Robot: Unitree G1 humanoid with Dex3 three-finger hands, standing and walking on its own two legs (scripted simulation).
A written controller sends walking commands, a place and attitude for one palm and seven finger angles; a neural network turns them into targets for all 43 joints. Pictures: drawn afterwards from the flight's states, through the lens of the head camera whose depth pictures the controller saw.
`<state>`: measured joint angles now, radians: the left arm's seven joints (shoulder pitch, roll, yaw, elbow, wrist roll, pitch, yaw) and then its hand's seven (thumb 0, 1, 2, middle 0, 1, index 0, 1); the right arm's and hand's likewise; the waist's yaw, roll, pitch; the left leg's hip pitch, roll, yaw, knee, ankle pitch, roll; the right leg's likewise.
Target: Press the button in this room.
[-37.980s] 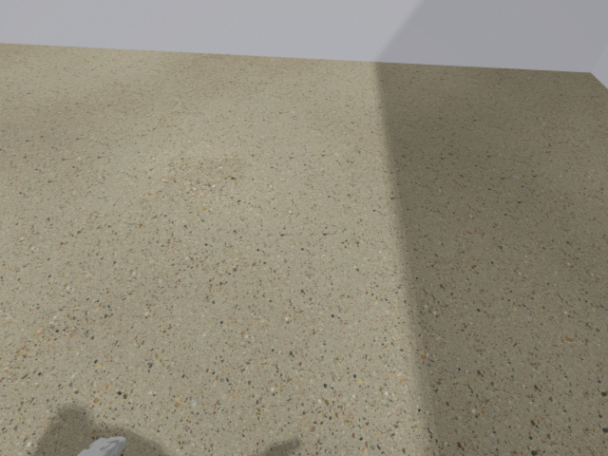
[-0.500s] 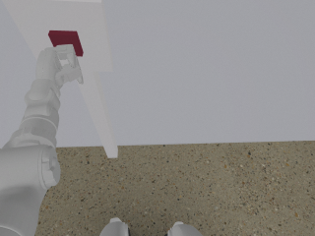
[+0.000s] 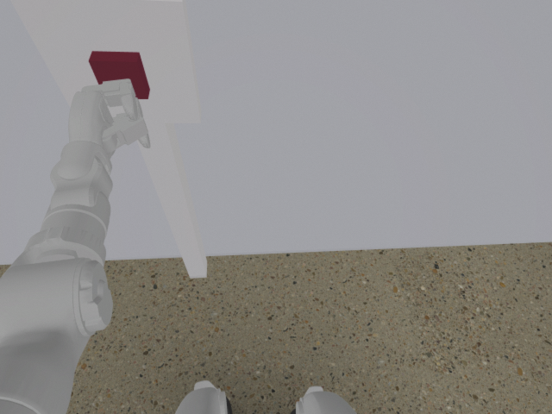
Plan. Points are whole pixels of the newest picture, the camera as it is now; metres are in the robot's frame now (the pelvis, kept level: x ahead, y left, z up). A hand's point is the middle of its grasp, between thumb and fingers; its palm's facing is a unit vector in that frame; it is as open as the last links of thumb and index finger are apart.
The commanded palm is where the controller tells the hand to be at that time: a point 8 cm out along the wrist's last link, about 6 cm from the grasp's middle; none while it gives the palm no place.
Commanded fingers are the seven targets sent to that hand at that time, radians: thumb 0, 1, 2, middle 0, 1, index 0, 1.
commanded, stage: pull the fist back off the button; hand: left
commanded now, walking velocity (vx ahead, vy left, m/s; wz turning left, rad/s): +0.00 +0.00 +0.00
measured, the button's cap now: (122, 72) +0.56 +0.18 +0.15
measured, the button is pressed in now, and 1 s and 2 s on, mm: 7 0 0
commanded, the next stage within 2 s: draw the hand back to the body in 0.70 s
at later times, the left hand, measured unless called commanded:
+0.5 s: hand (137, 154) +0.45 +0.16 +0.11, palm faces +0.01 -1.00 +0.00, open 3.1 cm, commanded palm +0.41 +0.21 +0.12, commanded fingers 0.00 0.90 0.90 -1.30 -1.50 -1.30 -1.50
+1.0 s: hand (136, 170) +0.40 +0.15 +0.14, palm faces -0.01 -1.00 -0.03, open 3.1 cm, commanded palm +0.36 +0.21 +0.14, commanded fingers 0.00 0.90 0.90 -1.30 -1.50 -1.30 -1.50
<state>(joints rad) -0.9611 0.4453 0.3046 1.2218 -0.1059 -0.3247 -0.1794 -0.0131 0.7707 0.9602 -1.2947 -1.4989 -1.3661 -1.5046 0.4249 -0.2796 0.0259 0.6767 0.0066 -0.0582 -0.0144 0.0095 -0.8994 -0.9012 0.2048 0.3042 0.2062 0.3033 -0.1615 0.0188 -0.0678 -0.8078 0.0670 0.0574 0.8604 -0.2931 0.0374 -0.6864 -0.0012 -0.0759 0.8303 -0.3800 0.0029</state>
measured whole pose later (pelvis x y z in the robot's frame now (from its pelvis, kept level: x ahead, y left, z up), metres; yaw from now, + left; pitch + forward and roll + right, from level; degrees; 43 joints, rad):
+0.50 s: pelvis +0.04 -0.01 +0.02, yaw -1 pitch +9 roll -1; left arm -0.50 0.29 0.24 0.76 -0.19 -0.26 -0.17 0.01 0.90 0.90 -1.30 -1.50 -1.30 -1.50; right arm 0.34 -0.26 0.01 0.59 0.05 0.00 -0.01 0.01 -0.90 -0.90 0.20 0.30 0.20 0.30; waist -0.07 0.03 -0.08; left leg -0.59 0.07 0.08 0.78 -0.33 0.02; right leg -0.48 0.00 -0.05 0.75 -0.41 0.00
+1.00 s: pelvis +0.05 -0.03 +0.03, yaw +0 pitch +5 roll +0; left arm -0.27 0.28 0.21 0.47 -0.25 -0.19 -0.22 0.01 0.90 0.90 -1.29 -1.50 -1.30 -1.50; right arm 0.28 -0.26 0.02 0.58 0.06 0.00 -0.03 0.01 -0.90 -0.90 0.20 0.30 0.20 0.30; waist -0.03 0.05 -0.08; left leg -0.46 0.06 0.07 0.68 -0.30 -0.01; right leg -0.36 0.01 -0.06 0.69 -0.41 -0.03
